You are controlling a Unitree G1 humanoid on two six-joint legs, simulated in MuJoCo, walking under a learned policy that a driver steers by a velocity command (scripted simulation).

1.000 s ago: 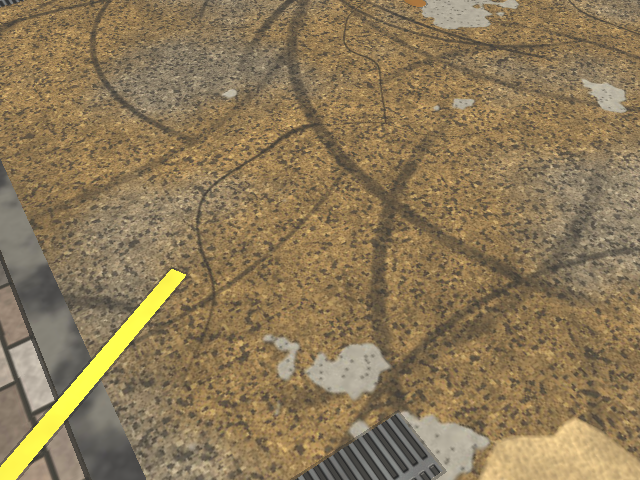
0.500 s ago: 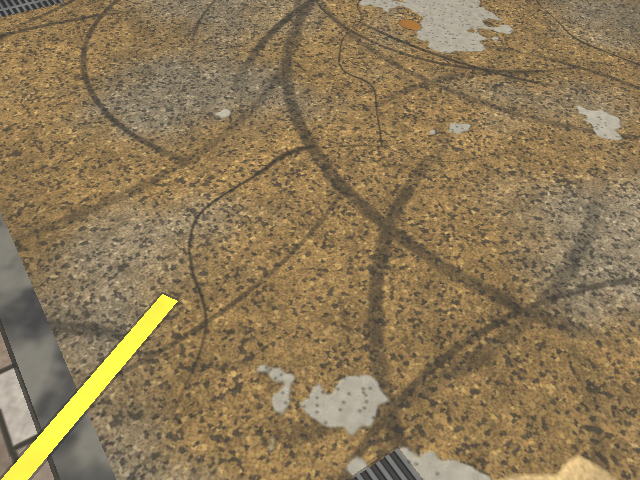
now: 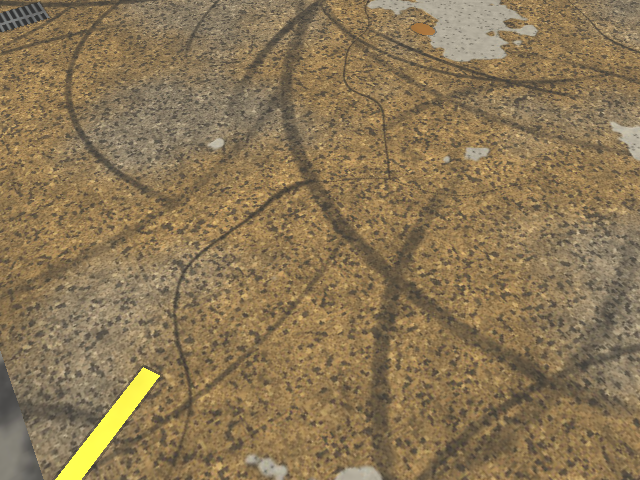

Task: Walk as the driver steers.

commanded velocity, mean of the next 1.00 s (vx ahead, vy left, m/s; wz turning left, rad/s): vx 0.50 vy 0.00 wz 0.00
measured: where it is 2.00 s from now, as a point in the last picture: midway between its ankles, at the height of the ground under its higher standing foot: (351, 256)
